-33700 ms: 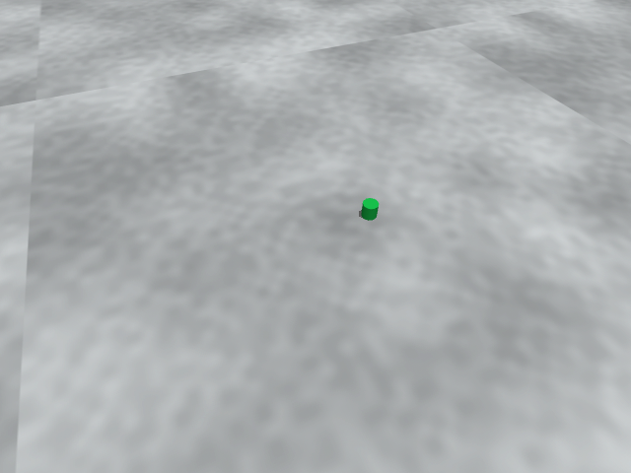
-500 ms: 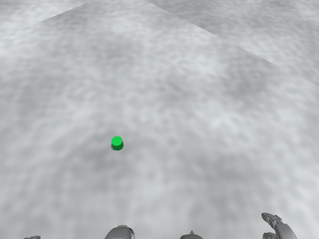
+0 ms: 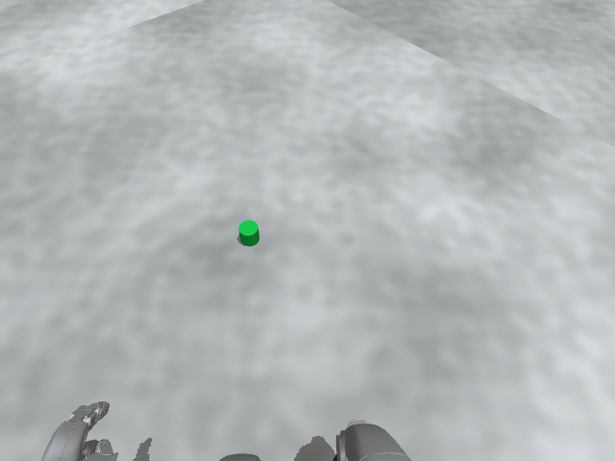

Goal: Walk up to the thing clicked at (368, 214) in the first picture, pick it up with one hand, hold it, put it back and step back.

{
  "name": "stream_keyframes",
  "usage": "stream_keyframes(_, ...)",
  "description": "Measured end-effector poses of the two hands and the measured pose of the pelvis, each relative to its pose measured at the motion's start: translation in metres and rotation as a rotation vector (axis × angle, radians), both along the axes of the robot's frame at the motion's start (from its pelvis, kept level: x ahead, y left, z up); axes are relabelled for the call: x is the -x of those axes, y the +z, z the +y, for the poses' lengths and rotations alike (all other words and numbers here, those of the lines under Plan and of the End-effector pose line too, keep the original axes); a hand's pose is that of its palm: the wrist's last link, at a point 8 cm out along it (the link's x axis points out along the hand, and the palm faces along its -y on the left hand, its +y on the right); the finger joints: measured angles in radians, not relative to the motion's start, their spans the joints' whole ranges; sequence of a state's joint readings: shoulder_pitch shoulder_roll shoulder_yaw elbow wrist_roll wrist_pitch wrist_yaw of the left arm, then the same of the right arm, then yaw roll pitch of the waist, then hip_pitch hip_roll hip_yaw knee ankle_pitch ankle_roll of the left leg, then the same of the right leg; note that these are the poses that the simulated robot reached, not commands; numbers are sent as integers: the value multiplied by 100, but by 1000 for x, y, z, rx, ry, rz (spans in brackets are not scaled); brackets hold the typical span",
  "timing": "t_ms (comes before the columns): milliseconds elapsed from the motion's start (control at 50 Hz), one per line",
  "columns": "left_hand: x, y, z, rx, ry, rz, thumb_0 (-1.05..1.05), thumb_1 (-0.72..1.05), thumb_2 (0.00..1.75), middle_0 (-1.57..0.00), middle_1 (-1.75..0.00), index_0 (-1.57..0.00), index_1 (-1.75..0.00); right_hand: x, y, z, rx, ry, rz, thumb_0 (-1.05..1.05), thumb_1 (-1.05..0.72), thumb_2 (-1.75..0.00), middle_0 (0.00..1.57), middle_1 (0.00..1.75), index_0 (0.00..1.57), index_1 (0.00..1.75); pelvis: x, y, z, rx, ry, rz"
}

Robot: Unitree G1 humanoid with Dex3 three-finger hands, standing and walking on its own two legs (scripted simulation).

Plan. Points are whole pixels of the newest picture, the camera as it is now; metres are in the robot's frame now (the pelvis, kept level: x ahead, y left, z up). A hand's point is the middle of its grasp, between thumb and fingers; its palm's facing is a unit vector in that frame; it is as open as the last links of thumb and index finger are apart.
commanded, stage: step back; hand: left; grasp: from above
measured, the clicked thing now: (249, 233) +0.92 +0.20 -0.72
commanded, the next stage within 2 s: stand in 1.42 s
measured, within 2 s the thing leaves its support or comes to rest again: neither
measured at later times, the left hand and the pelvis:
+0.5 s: hand out of the picture -0.09 +0.26 -0.13, palm faces +0.00 -0.90 -0.44, open 7.4 cm; pelvis -0.14 -0.02 +0.01, yaw -1 degrees
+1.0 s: hand out of the picture -0.04 +0.24 -0.12, palm faces +0.03 -0.92 -0.38, open 7.4 cm; pelvis -0.12 -0.03 +0.01, yaw +0 degrees
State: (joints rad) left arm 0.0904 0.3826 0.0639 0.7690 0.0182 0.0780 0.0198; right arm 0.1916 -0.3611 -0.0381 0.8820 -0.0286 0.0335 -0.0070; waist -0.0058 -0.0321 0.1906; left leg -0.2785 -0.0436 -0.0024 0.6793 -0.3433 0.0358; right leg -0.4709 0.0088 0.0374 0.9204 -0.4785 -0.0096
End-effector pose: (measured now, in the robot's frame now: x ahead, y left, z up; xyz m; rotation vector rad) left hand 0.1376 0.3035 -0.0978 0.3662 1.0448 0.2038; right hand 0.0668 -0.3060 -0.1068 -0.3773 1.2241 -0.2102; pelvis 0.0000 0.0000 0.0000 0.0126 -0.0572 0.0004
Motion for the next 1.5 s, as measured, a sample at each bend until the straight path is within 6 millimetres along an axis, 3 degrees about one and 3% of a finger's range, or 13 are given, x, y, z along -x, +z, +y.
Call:
stream_keyframes(120, 56, 0, -5, 17, 15, 47, 0, 90, 90, -21, -30, -21, -30, 20, 19, -8, 27, 12, -69, 1, -90, -90, 21, 30, 21, 30, 41, 9, -7, 28, -28, 22)
stream_keyframes(220, 115, -5, -11, -9, -6, 117, 0, 90, 90, -21, -30, -20, -30, 34, 19, -26, 26, 17, -156, 1, -90, -90, 21, 30, 21, 30, 79, 3, -18, 23, -71, 30)
stream_keyframes(280, 154, -7, -18, -31, -1, 153, 0, 90, 90, -21, -30, -20, -30, 54, 9, -40, 15, -5, -174, 1, -90, -90, 21, 30, 21, 30, 102, -2, -26, 50, -79, 15)
stream_keyframes(360, 201, 3, -22, -37, 29, 189, 1, 90, 90, -21, -30, -21, -30, 90, 6, -43, -8, -44, -130, 1, -91, -90, 21, 30, 21, 30, 118, 5, -29, 10, -88, 10)
stream_keyframes(420, 221, 9, -17, -47, 51, 188, 1, 90, 90, -21, -30, -21, -30, 117, 2, -43, -18, -46, -85, 1, -91, -90, 20, 30, 20, 30, 128, 8, -27, 3, -68, 11)
stream_keyframes(500, 232, 11, -3, -53, 73, 148, 1, 90, 90, -21, -30, -21, -30, 149, -5, -35, -23, -29, 4, 1, -91, -90, 20, 30, 20, 30, 137, 6, -21, 11, -27, 16)
stream_keyframes(580, 237, 5, 13, -45, 87, 139, 1, 90, 90, -21, -30, -21, -30, 166, -5, -19, -28, -29, 36, 1, -91, -90, 20, 30, 20, 30, 144, 4, -10, -18, -12, 3)
stream_keyframes(680, 230, 5, 17, -26, 70, 160, 1, 90, 90, -21, -30, -20, -30, 176, 7, -6, -45, -47, -7, 1, -91, -90, 21, 30, 21, 30, 145, 12, -8, -5, -19, 10)
stream_keyframes(840, 199, 9, -3, -26, 31, 106, 1, 90, 90, -21, -30, -20, -30, 172, 4, -28, -37, -74, -11, 1, -90, -90, 21, 30, 21, 30, 136, 11, -23, 15, -25, 10)
stream_keyframes(1000, 186, 12, -25, 11, 62, 57, 1, 90, 90, -21, -30, -21, -30, 136, 0, -32, -32, -28, 0, 1, -91, -90, 20, 30, 20, 30, 119, 14, -25, 18, 4, 9)
stream_keyframes(1220, 163, -7, -1, 43, 90, 113, 1, 90, 90, -21, -30, -21, -30, 86, 6, 3, -30, 6, -32, 1, -91, -90, 20, 30, 20, 30, 96, 10, -4, 12, 3, 16)
stream_keyframes(1400, 146, -1, 3, 43, 82, 115, 1, 90, 90, -21, -30, -20, -30, 41, 15, 23, -65, 23, -102, 1, -91, -90, 21, 30, 21, 30, 87, 19, -1, 19, -3, 24)
stream_keyframes(1500, 142, 6, 0, 43, 72, 118, 1, 90, 90, -21, -30, -20, -30, 28, 20, 24, -78, 29, -136, 1, -91, -90, 21, 30, 21, 30, 86, 24, 0, 15, -6, 16)
